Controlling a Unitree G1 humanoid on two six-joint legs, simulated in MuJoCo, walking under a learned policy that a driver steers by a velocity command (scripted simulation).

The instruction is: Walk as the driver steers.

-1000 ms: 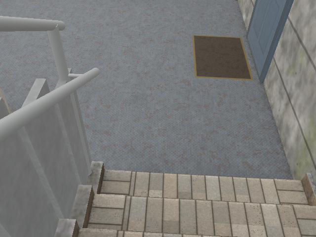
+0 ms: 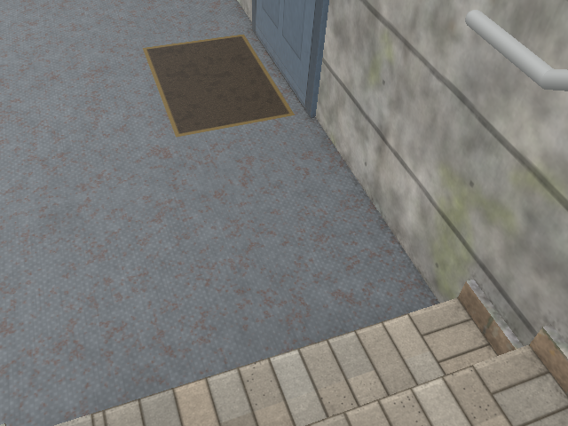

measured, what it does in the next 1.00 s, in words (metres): goes down: right foot, then left foot 0.17 m lower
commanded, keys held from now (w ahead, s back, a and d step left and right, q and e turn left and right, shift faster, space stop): w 1.00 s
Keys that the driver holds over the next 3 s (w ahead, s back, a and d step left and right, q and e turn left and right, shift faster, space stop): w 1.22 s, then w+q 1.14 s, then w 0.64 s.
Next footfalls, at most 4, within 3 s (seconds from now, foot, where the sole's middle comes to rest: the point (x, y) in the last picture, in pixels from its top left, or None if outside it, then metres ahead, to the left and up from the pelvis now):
0.38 right None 0.22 -0.17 -0.77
0.92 left None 0.47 -0.01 -0.94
1.46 right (366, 370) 0.86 -0.29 -1.11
2.10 left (263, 314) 1.16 0.04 -1.28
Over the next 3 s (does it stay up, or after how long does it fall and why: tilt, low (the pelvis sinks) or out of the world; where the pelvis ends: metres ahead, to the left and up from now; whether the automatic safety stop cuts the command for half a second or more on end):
stays up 1.48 0.15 -0.52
